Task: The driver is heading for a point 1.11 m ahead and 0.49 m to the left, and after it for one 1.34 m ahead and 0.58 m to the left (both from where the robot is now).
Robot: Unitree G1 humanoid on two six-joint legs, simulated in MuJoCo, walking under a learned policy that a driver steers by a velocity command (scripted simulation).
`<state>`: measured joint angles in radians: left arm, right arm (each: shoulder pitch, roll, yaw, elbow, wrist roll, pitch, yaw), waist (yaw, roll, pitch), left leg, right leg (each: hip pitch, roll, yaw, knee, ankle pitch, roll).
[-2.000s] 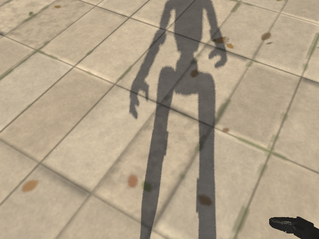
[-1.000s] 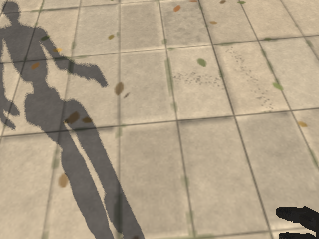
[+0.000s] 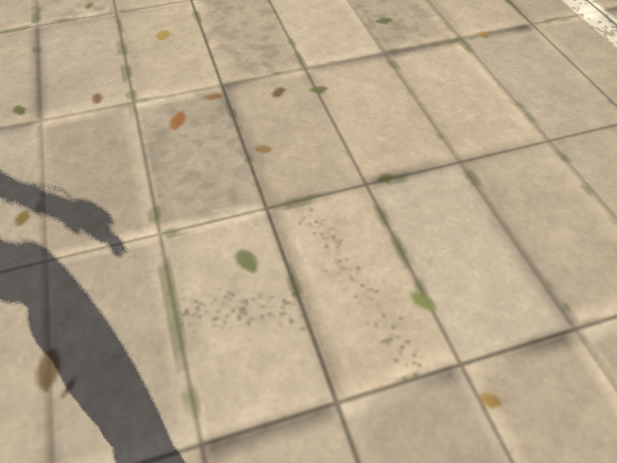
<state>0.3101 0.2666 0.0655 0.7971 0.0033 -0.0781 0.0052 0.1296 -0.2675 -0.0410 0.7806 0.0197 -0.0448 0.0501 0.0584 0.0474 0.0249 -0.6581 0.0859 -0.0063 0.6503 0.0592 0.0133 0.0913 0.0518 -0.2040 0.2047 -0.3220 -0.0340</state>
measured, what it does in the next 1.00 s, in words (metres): walks ahead, turning left: left foot, then right foot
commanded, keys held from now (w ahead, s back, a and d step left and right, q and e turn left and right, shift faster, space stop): w+q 1.00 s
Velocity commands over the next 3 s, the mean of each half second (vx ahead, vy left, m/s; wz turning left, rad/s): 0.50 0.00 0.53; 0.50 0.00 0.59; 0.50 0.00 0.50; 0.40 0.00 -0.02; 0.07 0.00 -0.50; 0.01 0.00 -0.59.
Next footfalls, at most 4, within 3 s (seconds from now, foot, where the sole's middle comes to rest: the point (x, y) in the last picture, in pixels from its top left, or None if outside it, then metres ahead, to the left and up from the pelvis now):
0.10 left None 0.23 0.11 -0.77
0.56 right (362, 432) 0.54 -0.04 -0.77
1.08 left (201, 374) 0.66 0.33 -0.77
1.56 right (203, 253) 1.01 0.39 -0.77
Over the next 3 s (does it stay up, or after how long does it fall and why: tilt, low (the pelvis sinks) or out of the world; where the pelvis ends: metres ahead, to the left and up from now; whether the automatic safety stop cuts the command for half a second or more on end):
stays up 1.01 0.54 0.00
